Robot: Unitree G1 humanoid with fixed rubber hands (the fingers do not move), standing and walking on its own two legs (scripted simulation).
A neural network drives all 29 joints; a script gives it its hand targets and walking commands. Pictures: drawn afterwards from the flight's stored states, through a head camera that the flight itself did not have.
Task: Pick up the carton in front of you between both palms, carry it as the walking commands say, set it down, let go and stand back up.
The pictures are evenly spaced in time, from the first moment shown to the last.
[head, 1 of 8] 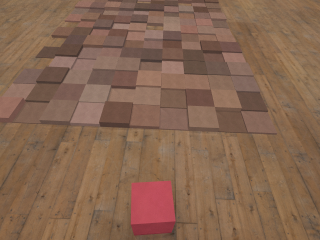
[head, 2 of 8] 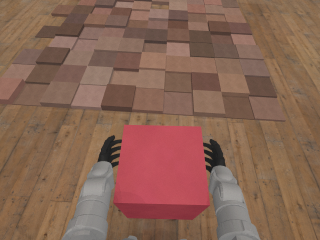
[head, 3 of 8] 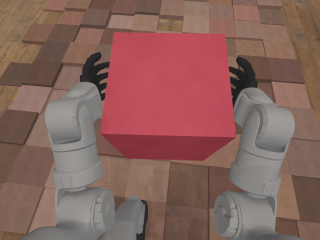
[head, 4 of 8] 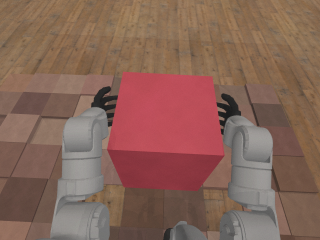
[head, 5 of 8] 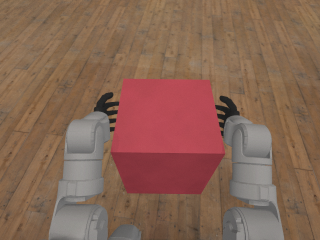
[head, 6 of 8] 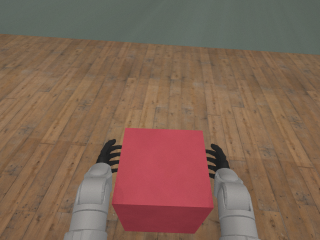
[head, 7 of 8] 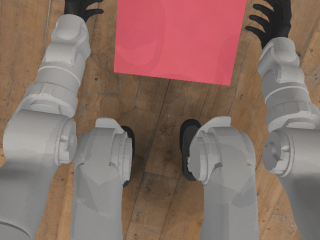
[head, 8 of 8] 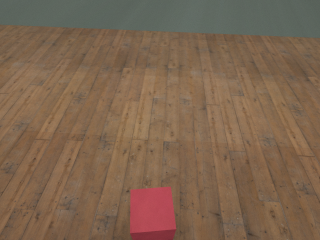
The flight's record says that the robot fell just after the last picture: no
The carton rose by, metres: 0.77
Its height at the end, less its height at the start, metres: +0.00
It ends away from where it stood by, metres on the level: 6.95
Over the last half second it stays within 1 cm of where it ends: yes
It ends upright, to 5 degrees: yes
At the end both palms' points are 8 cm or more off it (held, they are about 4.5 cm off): yes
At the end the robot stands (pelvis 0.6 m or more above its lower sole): yes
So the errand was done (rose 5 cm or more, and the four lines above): yes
